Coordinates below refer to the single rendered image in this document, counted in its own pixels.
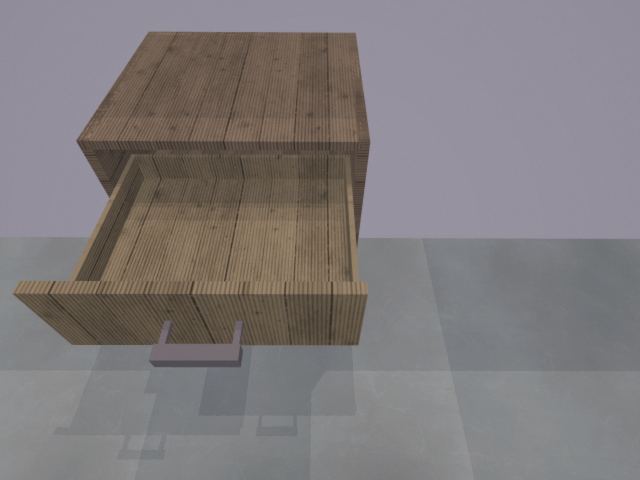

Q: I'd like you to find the drawer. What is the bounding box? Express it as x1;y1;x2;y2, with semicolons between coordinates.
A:
12;154;368;345

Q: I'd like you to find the cabinet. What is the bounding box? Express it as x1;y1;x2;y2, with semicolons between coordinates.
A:
76;32;370;246

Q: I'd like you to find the handle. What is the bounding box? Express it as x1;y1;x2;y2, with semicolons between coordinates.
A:
149;321;244;367

